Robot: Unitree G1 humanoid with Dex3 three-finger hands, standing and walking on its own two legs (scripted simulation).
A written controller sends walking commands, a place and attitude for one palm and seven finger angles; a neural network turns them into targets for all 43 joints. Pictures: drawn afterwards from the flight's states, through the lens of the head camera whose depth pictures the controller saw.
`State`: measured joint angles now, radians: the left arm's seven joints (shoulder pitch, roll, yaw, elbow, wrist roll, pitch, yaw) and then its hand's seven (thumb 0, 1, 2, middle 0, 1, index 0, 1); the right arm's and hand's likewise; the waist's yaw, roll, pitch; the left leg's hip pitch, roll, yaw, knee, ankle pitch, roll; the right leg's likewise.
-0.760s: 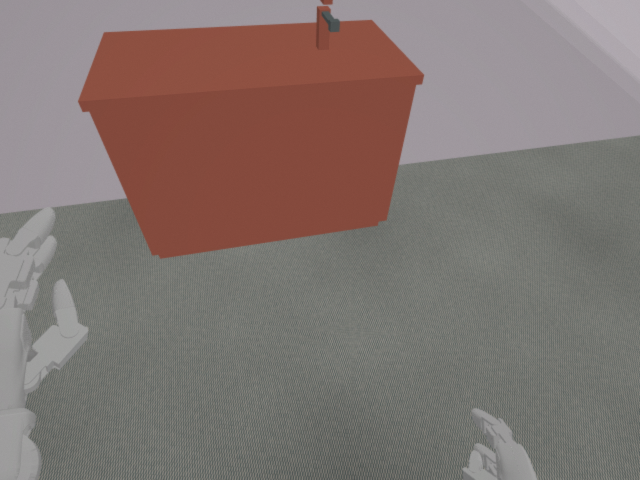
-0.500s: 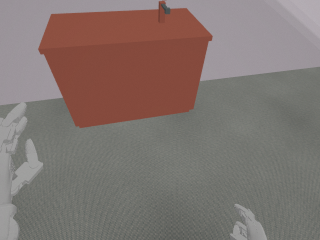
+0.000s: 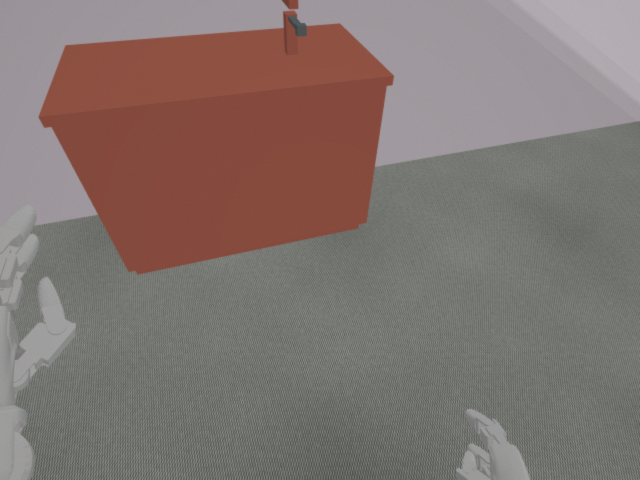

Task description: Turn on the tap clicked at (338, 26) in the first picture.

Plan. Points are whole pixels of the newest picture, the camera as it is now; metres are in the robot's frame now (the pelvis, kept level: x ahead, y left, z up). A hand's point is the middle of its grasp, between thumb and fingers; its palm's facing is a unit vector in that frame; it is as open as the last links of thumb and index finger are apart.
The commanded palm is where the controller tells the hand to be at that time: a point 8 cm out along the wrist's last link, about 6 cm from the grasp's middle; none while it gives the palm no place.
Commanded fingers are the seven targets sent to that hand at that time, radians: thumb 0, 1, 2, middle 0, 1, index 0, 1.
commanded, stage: walk to a spot facing it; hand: left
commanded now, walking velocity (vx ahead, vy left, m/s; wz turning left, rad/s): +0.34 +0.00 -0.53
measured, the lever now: (300, 29) +1.26 +0.16 +0.09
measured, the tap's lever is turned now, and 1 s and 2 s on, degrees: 0 0 0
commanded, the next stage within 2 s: turn to face it in 1.50 s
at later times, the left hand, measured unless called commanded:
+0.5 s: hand (195, 206) +0.37 +0.19 +0.17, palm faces +0.26 -0.88 -0.39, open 7.4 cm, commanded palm +0.32 +0.23 +0.19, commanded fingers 0.00 0.90 0.90 -0.20 -0.30 -0.20 -0.30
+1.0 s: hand (329, 136) +0.52 +0.04 +0.19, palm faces +0.09 -0.85 -0.51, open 7.4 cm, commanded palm +0.48 +0.11 +0.19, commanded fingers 0.00 0.90 0.90 -0.20 -0.30 -0.20 -0.30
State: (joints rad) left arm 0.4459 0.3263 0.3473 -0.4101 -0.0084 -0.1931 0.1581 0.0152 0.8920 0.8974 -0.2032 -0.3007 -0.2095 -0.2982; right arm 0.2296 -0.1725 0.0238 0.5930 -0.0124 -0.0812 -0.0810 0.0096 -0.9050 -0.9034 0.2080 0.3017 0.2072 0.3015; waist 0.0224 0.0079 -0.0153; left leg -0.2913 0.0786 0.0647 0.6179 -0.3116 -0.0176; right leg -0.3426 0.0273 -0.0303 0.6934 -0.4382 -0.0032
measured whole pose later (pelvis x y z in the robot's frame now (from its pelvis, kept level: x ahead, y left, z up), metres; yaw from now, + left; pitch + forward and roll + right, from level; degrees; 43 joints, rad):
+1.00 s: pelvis +0.25 -0.12 +0.01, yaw -17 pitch +0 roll +1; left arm 0.54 0.39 0.40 -0.58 -0.02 -0.24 0.14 0.01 0.88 0.90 -0.21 -0.30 -0.22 -0.30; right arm 0.19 -0.25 -0.04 0.63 0.00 -0.01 -0.06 0.01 -0.91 -0.90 0.20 0.30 0.20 0.30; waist -0.03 0.00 0.09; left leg -0.60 0.15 0.10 1.03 -0.31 -0.04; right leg -0.26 -0.04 -0.19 0.56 -0.31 -0.07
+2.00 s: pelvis +0.48 -0.24 +0.00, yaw -9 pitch +0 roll -1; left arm 0.45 0.42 0.41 -0.57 -0.04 -0.21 0.17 0.01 0.89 0.90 -0.21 -0.30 -0.21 -0.30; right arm 0.16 -0.17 -0.03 0.57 0.01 -0.05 -0.04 0.01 -0.91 -0.90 0.20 0.30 0.20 0.30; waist -0.03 -0.03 0.08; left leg -0.37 0.08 0.10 0.62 -0.24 0.01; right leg -0.39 -0.05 -0.10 0.97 -0.52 0.06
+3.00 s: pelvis +0.50 -0.29 +0.00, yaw +1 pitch -1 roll +0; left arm 0.44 0.34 0.34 -0.44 -0.01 -0.22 0.13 0.01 0.89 0.90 -0.21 -0.30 -0.21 -0.30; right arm 0.19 -0.21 -0.01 0.68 0.00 -0.05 -0.05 0.01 -0.91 -0.90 0.21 0.30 0.21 0.30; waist 0.00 0.03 0.05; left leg -0.49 0.06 0.05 1.14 -0.37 -0.02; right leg -0.30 -0.06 -0.18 0.57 -0.27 -0.05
